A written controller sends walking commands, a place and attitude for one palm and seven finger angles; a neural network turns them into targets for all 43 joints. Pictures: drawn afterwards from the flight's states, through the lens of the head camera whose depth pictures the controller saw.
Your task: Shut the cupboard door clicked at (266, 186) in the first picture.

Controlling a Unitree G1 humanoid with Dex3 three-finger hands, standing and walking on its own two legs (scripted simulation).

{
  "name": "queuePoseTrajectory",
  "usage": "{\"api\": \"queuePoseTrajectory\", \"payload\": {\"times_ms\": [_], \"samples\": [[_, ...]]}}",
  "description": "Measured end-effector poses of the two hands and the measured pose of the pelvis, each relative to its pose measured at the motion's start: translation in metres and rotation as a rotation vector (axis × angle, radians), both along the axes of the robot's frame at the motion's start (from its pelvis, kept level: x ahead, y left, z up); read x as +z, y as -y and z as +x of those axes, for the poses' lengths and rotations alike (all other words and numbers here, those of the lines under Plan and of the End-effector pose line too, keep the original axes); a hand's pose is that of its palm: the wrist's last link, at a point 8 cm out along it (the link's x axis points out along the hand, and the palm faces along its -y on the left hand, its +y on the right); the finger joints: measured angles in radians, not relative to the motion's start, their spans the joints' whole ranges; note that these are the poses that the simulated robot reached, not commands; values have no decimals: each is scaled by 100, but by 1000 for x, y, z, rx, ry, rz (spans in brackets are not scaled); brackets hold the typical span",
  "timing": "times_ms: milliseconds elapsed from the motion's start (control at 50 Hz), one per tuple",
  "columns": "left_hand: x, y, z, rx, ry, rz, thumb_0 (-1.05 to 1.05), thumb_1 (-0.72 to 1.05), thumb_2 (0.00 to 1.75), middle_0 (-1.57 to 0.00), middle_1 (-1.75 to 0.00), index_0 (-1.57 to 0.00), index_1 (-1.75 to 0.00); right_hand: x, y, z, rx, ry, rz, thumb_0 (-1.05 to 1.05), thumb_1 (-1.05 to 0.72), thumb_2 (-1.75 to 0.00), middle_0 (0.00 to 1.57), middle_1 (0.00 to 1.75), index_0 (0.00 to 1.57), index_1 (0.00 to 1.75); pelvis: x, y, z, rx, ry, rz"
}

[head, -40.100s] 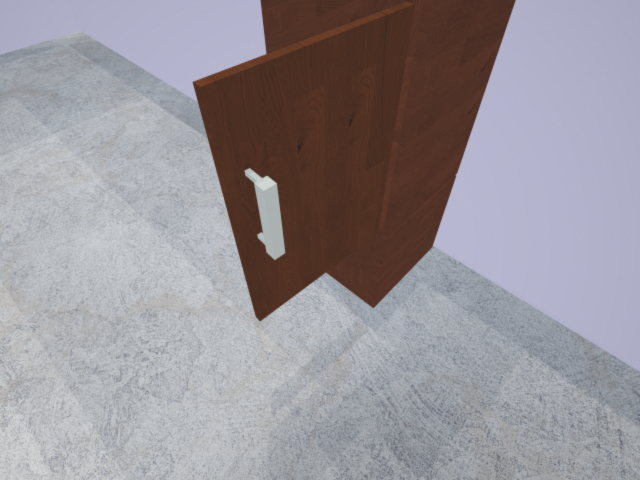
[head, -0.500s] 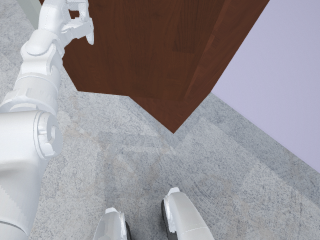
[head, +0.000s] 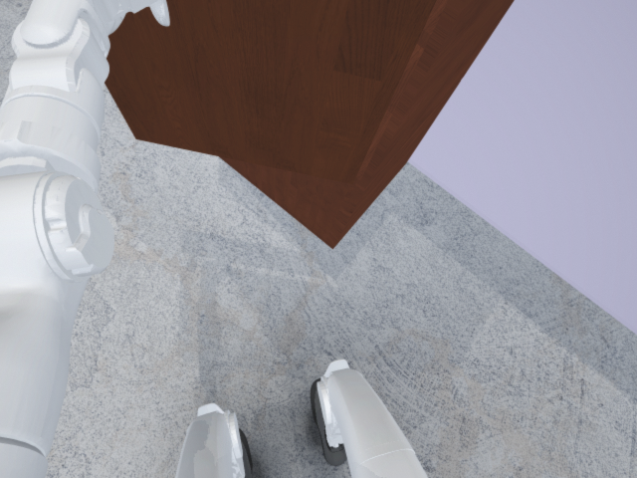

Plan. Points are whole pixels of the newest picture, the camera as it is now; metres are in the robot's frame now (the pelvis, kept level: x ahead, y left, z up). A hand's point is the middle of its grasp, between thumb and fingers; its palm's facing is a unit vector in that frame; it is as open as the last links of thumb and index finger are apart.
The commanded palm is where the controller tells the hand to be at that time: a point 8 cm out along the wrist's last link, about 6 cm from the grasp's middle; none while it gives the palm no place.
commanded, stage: pull the fist back off the door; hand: left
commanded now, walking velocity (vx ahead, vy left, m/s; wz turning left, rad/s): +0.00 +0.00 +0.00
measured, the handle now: out of the picture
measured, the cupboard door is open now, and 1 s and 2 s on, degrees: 30 29 29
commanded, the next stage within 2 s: draw the hand back to the body in 0.80 s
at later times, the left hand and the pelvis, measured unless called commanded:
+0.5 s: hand (176, 19) +0.57 +0.03 +0.13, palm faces +0.07 -1.00 -0.06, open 3.1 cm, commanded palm +0.52 +0.08 +0.12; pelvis +0.02 -0.01 +0.04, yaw +0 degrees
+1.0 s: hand (194, 61) +0.51 +0.02 +0.14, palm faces +0.06 -1.00 -0.05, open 3.1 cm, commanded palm +0.46 +0.09 +0.14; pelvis +0.01 -0.01 +0.04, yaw +1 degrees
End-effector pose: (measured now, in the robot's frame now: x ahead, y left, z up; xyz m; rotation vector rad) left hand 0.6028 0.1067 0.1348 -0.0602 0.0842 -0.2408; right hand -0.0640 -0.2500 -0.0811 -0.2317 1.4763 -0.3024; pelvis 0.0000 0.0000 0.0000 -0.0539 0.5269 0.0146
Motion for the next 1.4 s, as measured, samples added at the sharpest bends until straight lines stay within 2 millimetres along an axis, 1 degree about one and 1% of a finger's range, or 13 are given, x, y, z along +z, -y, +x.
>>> {"api": "queuePoseTrajectory", "payload": {"times_ms": [80, 140, 200, 280, 460, 640, 760, 880, 980, 1080, 1200, 1300, 1400], "samples": [[-7, 4, -4, 276, 14, -1, 3, 85, 91, -130, -150, -130, -150, -1, -8, 2, 45, -9, 66, 0, -90, -90, 20, 30, 21, 30, 1, 1, 2, -3, -8, 4], [-8, 13, -11, 347, 85, 97, 2, 86, 90, -130, -150, -130, -150, -4, -13, 4, 46, -8, 110, 0, -90, -90, 20, 30, 21, 30, 2, 2, 4, -7, -5, 11], [-10, 26, -18, 308, 94, 145, 2, 88, 90, -130, -150, -130, -150, -4, -16, 6, 16, -9, 130, 0, -90, -90, 20, 30, 21, 30, 7, 3, 6, -10, 13, 17], [-12, 35, -25, 288, 34, 106, 2, 89, 90, -130, -150, -130, -150, 1, -16, 11, -7, 6, 134, 0, -90, -90, 20, 30, 21, 30, 18, 4, 10, -16, 38, 25], [4, 23, -53, 310, 102, 127, 2, 89, 90, -130, -149, -130, -150, 11, -1, 32, 19, 57, 131, 0, -90, -90, 20, 30, 21, 30, 34, 7, 19, -22, 100, 40], [-6, 23, -95, 294, 114, 88, 2, 90, 90, -130, -150, -130, -150, 16, 22, 72, 88, 136, 80, 0, -90, -90, 20, 30, 20, 30, 40, 9, 19, -2, 153, 44], [-6, 29, -115, 283, 140, 102, 2, 90, 90, -130, -150, -130, -150, 13, 24, 101, 112, 222, 72, 0, -90, -90, 20, 30, 20, 30, 42, 9, 17, -3, 181, 51], [-1, 31, -122, 294, 132, 120, 2, 89, 90, -130, -150, -131, -150, 9, 15, 116, 127, 276, 92, 0, -90, -90, 20, 30, 20, 30, 43, 9, 12, 2, 200, 57], [6, 33, -118, 295, 143, 117, 2, 89, 90, -130, -150, -130, -150, 5, 9, 111, 126, 276, 109, 0, -90, -90, 20, 30, 20, 30, 41, 10, 7, 3, 196, 60], [11, 15, -128, 315, 152, 109, 2, 89, 90, -130, -149, -130, -150, 8, 6, 100, 86, 268, 126, 0, -90, -90, 20, 30, 21, 30, 48, 11, 9, -25, 218, 65], [20, -23, -167, 345, 135, 109, 2, 89, 90, -130, -149, -130, -150, 26, 7, 104, 60, 295, 126, 1, -90, -90, 20, 30, 21, 30, 66, 12, 16, -36, 295, 61], [41, -45, -200, 331, 179, 96, 2, 90, 90, -130, -150, -130, -150, 44, 15, 133, 97, 383, 89, 1, -90, -90, 20, 30, 21, 30, 77, 12, 20, -16, 360, 54], [54, -60, -229, 304, 178, 94, 2, 90, 90, -129, -149, -130, -149, 63, 16, 183, 151, 532, 64, 1, -90, -90, 20, 30, 20, 30, 84, 10, 22, -4, 416, 53]]}}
